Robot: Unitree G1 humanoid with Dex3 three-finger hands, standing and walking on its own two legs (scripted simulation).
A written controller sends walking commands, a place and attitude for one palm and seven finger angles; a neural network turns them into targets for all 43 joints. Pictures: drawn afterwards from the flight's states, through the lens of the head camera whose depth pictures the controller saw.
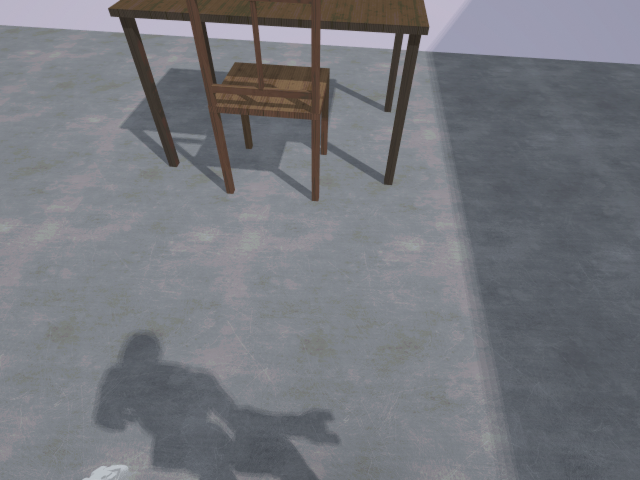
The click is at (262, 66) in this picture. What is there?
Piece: chair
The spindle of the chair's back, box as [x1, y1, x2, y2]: [250, 1, 263, 88]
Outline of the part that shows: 250,1 259,88 263,88 255,1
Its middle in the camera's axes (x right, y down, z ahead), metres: -0.23 -0.67 +1.36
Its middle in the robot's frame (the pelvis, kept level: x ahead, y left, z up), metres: +1.46 +0.30 -0.08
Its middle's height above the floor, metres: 0.69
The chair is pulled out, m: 0.00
